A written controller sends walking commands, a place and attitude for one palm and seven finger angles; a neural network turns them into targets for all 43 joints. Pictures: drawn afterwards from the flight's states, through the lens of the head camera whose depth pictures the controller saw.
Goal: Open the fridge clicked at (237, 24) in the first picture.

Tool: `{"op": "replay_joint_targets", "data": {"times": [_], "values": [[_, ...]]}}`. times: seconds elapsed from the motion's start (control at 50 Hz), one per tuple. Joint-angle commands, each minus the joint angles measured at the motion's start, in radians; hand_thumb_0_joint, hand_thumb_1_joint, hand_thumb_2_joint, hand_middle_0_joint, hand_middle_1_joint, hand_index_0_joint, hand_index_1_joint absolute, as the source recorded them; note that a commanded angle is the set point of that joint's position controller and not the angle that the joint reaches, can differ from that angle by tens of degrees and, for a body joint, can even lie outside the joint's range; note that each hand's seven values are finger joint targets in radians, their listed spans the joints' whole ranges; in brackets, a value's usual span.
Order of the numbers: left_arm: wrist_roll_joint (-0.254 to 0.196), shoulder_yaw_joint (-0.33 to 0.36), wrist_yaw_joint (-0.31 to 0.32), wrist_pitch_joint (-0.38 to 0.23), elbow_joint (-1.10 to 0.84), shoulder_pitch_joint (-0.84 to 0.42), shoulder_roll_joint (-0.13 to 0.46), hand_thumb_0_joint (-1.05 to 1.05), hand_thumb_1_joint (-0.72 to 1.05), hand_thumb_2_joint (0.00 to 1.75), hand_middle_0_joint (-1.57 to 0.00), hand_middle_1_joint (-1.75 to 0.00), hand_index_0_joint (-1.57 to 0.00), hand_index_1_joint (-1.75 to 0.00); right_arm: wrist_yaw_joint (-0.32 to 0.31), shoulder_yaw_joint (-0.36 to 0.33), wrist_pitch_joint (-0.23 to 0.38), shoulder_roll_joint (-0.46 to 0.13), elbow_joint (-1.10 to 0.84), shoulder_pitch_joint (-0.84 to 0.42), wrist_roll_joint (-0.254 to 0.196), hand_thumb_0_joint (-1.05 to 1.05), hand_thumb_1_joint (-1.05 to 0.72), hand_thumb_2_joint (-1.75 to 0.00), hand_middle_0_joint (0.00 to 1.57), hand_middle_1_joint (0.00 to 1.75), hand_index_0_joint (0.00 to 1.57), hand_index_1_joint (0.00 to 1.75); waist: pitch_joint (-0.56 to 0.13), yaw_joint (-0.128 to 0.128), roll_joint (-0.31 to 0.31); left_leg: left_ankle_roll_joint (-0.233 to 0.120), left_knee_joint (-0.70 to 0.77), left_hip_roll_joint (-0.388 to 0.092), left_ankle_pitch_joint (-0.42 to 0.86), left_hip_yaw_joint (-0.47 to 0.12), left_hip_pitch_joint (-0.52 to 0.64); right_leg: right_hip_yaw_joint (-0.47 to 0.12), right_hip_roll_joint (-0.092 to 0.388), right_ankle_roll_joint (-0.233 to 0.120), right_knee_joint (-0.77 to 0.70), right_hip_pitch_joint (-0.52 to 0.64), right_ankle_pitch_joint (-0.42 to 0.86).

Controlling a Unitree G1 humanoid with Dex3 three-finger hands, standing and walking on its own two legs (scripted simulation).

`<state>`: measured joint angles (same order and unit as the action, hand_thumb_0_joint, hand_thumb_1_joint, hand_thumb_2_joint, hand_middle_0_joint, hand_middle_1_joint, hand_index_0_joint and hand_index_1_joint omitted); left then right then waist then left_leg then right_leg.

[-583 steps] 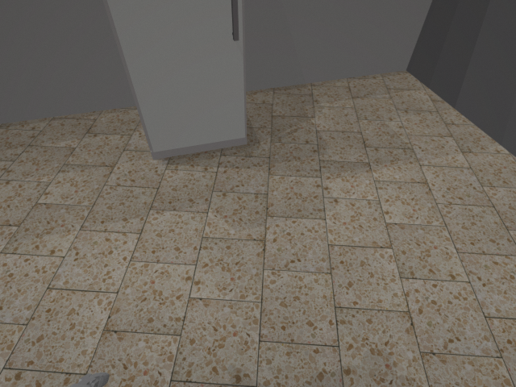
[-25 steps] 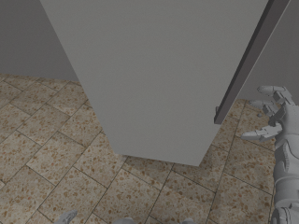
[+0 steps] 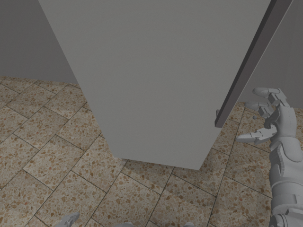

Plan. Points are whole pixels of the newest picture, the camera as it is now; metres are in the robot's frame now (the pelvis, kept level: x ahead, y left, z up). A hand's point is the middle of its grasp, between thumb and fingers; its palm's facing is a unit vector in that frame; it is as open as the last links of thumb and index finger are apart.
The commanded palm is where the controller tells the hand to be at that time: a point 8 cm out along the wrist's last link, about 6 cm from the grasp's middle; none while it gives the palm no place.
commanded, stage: feel for the door with the fingertips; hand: right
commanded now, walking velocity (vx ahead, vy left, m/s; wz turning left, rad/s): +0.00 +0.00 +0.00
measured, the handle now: (240, 72) +0.47 -0.16 +0.16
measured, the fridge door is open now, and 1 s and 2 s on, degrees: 0 0 0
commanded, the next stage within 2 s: slide the fingers in behind the handle in 0.80 s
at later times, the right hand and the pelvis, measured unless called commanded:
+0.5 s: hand (241, 112) +0.41 -0.18 +0.08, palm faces +0.08 +1.00 -0.01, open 14.0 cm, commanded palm +0.38 -0.23 +0.08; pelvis -0.01 +0.01 +0.00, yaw +0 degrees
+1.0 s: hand (238, 106) +0.43 -0.18 +0.08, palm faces +0.05 +1.00 +0.00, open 13.6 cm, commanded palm +0.40 -0.24 +0.08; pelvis -0.01 +0.01 +0.00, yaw +0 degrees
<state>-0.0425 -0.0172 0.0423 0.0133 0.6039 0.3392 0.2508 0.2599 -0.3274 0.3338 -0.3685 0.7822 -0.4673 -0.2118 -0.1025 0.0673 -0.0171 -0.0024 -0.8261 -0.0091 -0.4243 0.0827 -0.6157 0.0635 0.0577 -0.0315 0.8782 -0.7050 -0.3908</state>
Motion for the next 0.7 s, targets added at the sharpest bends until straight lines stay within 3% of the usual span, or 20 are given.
{"op": "replay_joint_targets", "data": {"times": [0.0, 0.04, 0.06, 0.1, 0.12, 0.14, 0.16, 0.2, 0.24, 0.28, 0.32, 0.34, 0.38, 0.4, 0.42, 0.44, 0.46, 0.52, 0.64, 0.68], "values": [[-0.004, 0.063, 0.011, -0.038, -0.09, 0.028, 0.163, 0.0, 0.9, 0.9, -0.2, -0.3, -0.2, -0.3, -0.015, 0.011, 0.062, -0.162, -0.231, -0.362, -0.017, 0.0, 0.5, -0.3, 0.3, 1.2, 0.3, 1.2, -0.297, 0.01, -0.042, -0.017, 0.092, 0.053, 0.289, -0.027, 0.022, -0.094, -0.029, 0.01, -0.113, 0.313, 0.287], [-0.002, 0.063, 0.011, -0.04, -0.088, 0.028, 0.164, 0.0, 0.9, 0.9, -0.2, -0.3, -0.2, -0.3, -0.031, 0.005, 0.064, -0.169, -0.244, -0.368, -0.008, 0.0, 0.5, -0.3, 0.3, 1.2, 0.3, 1.2, -0.314, 0.004, -0.062, -0.019, 0.086, 0.052, 0.295, -0.029, 0.019, -0.096, -0.029, 0.011, -0.112, 0.326, 0.303], [-0.001, 0.062, 0.009, -0.041, -0.087, 0.024, 0.158, 0.0, 0.9, 0.9, -0.2, -0.3, -0.2, -0.3, -0.039, 0.032, 0.065, -0.14, -0.258, -0.382, -0.006, 0.0, 0.5, -0.3, 0.3, 1.2, 0.3, 1.2, -0.316, 0.009, -0.081, -0.018, 0.088, 0.05, 0.292, -0.031, 0.014, -0.092, -0.031, 0.011, -0.11, 0.335, 0.298], [0.001, 0.061, 0.006, -0.044, -0.085, 0.019, 0.157, 0.0, 0.9, 0.9, -0.2, -0.3, -0.2, -0.3, -0.057, 0.03, 0.067, -0.136, -0.252, -0.374, 0.0, 0.0, 0.5, -0.3, 0.3, 1.2, 0.3, 1.2, -0.314, 0.003, -0.066, -0.017, 0.09, 0.049, 0.276, -0.031, 0.021, -0.092, -0.033, 0.012, -0.114, 0.322, 0.272], [0.003, 0.06, 0.007, -0.043, -0.081, 0.026, 0.16, 0.0, 0.9, 0.9, -0.2, -0.3, -0.2, -0.3, -0.069, 0.01, 0.072, -0.162, -0.24, -0.379, 0.003, 0.0, 0.5, -0.3, 0.3, 1.2, 0.3, 1.2, -0.299, 0.004, -0.019, -0.019, 0.089, 0.05, 0.273, -0.031, 0.034, -0.096, -0.033, 0.009, -0.112, 0.299, 0.262], [0.002, 0.058, 0.007, -0.042, -0.083, 0.019, 0.159, 0.0, 0.9, 0.9, -0.2, -0.3, -0.2, -0.3, -0.077, 0.012, 0.073, -0.159, -0.23, -0.38, 0.012, 0.0, 0.5, -0.3, 0.3, 1.2, 0.3, 1.2, -0.294, 0.002, -0.035, -0.018, 0.085, 0.049, 0.274, -0.033, 0.029, -0.093, -0.034, 0.01, -0.115, 0.292, 0.258], [0.002, 0.056, 0.004, -0.045, -0.083, 0.012, 0.151, 0.0, 0.9, 0.9, -0.2, -0.3, -0.2, -0.3, -0.082, 0.055, 0.074, -0.113, -0.241, -0.412, 0.014, 0.0, 0.5, -0.3, 0.3, 1.2, 0.3, 1.2, -0.291, 0.015, -0.054, -0.015, 0.09, 0.047, 0.27, -0.034, 0.018, -0.089, -0.036, 0.009, -0.113, 0.301, 0.247], [0.004, 0.057, 0.006, -0.043, -0.075, 0.019, 0.157, 0.0, 0.9, 0.9, -0.2, -0.3, -0.2, -0.3, -0.096, 0.016, 0.078, -0.162, -0.214, -0.427, 0.023, 0.0, 0.5, -0.3, 0.3, 1.2, 0.3, 1.2, -0.298, 0.007, -0.036, -0.016, 0.09, 0.046, 0.256, -0.039, 0.029, -0.091, -0.037, 0.01, -0.113, 0.285, 0.225], [0.005, 0.055, 0.003, -0.045, -0.078, 0.014, 0.15, 0.0, 0.9, 0.9, -0.2, -0.3, -0.2, -0.3, -0.105, 0.049, 0.088, -0.122, -0.22, -0.45, 0.031, 0.0, 0.5, -0.3, 0.3, 1.2, 0.3, 1.2, -0.314, 0.01, -0.054, -0.017, 0.085, 0.045, 0.265, -0.041, 0.026, -0.089, -0.038, 0.01, -0.109, 0.297, 0.236], [0.008, 0.057, 0.0, -0.044, -0.076, 0.019, 0.154, 0.0, 0.9, 0.9, -0.2, -0.3, -0.2, -0.3, -0.116, 0.013, 0.094, -0.159, -0.207, -0.438, 0.034, 0.0, 0.5, -0.3, 0.3, 1.2, 0.3, 1.2, -0.335, -0.002, -0.054, -0.018, 0.081, 0.045, 0.278, -0.043, 0.045, -0.088, -0.04, 0.012, -0.106, 0.295, 0.246], [0.01, 0.054, 0.003, -0.039, -0.072, 0.025, 0.158, 0.0, 0.9, 0.9, -0.2, -0.3, -0.2, -0.3, -0.118, -0.024, 0.091, -0.201, -0.156, -0.427, 0.034, 0.0, 0.5, -0.3, 0.3, 1.2, 0.3, 1.2, -0.314, 0.0, 0.012, -0.012, 0.086, 0.045, 0.29, -0.052, 0.082, -0.078, -0.042, 0.004, -0.102, 0.237, 0.227], [0.006, 0.049, 0.004, -0.036, -0.074, 0.018, 0.154, 0.0, 0.9, 0.9, -0.2, -0.3, -0.2, -0.3, -0.111, -0.016, 0.087, -0.199, -0.13, -0.449, 0.036, 0.0, 0.5, -0.3, 0.3, 1.2, 0.3, 1.2, -0.289, 0.007, 0.009, -0.008, 0.093, 0.042, 0.287, -0.059, 0.082, -0.071, -0.045, 0.003, -0.107, 0.212, 0.205], [0.006, 0.05, 0.008, -0.031, -0.075, 0.022, 0.154, 0.0, 0.9, 0.9, -0.2, -0.3, -0.2, -0.3, -0.099, -0.028, 0.09, -0.221, -0.118, -0.466, 0.04, 0.0, 0.5, -0.3, 0.3, 1.2, 0.3, 1.2, -0.301, 0.003, -0.021, -0.009, 0.095, 0.039, 0.287, -0.067, 0.093, -0.065, -0.048, 0.002, -0.107, 0.207, 0.198], [0.005, 0.048, 0.008, -0.031, -0.075, 0.02, 0.15, 0.0, 0.9, 0.9, -0.2, -0.3, -0.2, -0.3, -0.09, -0.001, 0.09, -0.19, -0.111, -0.481, 0.037, 0.0, 0.5, -0.3, 0.3, 1.2, 0.3, 1.2, -0.293, 0.012, -0.027, -0.008, 0.098, 0.039, 0.285, -0.066, 0.082, -0.063, -0.049, 0.002, -0.105, 0.212, 0.194], [0.006, 0.053, 0.008, -0.031, -0.072, 0.028, 0.151, 0.0, 0.9, 0.9, -0.2, -0.3, -0.2, -0.3, -0.085, -0.005, 0.099, -0.195, -0.125, -0.508, 0.033, 0.0, 0.5, -0.3, 0.3, 1.2, 0.3, 1.2, -0.313, 0.018, -0.015, -0.009, 0.095, 0.041, 0.3, -0.067, 0.089, -0.065, -0.047, -0.002, -0.096, 0.223, 0.213], [0.005, 0.055, 0.009, -0.031, -0.072, 0.032, 0.152, 0.0, 0.9, 0.9, -0.2, -0.3, -0.2, -0.3, -0.078, -0.017, 0.106, -0.206, -0.129, -0.493, 0.032, 0.0, 0.5, -0.3, 0.3, 1.2, 0.3, 1.2, -0.344, 0.005, -0.037, -0.011, 0.089, 0.041, 0.323, -0.068, 0.093, -0.064, -0.046, 0.001, -0.094, 0.242, 0.239], [0.005, 0.055, 0.006, -0.032, -0.072, 0.033, 0.149, 0.0, 0.9, 0.9, -0.2, -0.3, -0.2, -0.3, -0.07, 0.008, 0.108, -0.177, -0.129, -0.479, 0.029, 0.0, 0.5, -0.3, 0.3, 1.2, 0.3, 1.2, -0.351, 0.007, -0.071, -0.014, 0.085, 0.043, 0.33, -0.062, 0.079, -0.066, -0.045, 0.004, -0.093, 0.266, 0.258], [0.002, 0.056, 0.004, -0.03, -0.062, 0.043, 0.152, 0.0, 0.9, 0.9, -0.2, -0.3, -0.2, -0.3, -0.057, 0.038, 0.102, -0.139, -0.077, -0.487, 0.016, 0.0, 0.5, -0.3, 0.3, 1.2, 0.3, 1.2, -0.286, 0.031, -0.013, -0.01, 0.097, 0.047, 0.3, -0.059, 0.045, -0.068, -0.044, -0.001, -0.088, 0.23, 0.22], [0.006, 0.061, 0.007, -0.02, -0.049, 0.06, 0.161, 0.0, 0.9, 0.9, -0.2, -0.3, -0.2, -0.3, -0.075, -0.008, 0.108, -0.204, -0.057, -0.581, 0.031, 0.0, 0.5, -0.3, 0.3, 1.2, 0.3, 1.2, -0.331, 0.029, -0.005, -0.006, 0.091, 0.044, 0.269, -0.065, 0.04, -0.076, -0.044, -0.003, -0.087, 0.228, 0.2], [0.009, 0.059, 0.007, -0.02, -0.051, 0.061, 0.156, 0.0, 0.9, 0.9, -0.2, -0.3, -0.2, -0.3, -0.084, -0.015, 0.123, -0.214, -0.073, -0.582, 0.039, 0.0, 0.5, -0.3, 0.3, 1.2, 0.3, 1.2, -0.366, 0.019, -0.045, -0.009, 0.081, 0.043, 0.295, -0.068, 0.061, -0.074, -0.047, -0.001, -0.084, 0.241, 0.226]]}}
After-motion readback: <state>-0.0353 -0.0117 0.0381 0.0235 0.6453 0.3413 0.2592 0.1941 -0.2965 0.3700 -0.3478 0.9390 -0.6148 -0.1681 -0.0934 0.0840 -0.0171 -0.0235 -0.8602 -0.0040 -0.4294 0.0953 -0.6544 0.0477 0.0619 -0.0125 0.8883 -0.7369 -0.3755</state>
